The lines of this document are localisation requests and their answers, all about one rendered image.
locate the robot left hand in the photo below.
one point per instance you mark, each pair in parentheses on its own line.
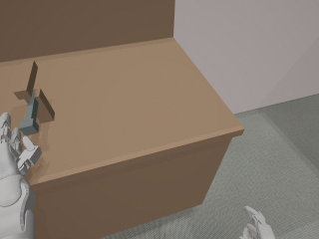
(11,162)

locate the tap lever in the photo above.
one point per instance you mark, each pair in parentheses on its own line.
(29,126)

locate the left robot forearm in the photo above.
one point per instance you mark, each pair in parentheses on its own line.
(17,201)

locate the robot right hand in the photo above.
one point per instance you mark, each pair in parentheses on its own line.
(262,230)

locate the counter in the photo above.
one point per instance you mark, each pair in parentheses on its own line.
(129,128)

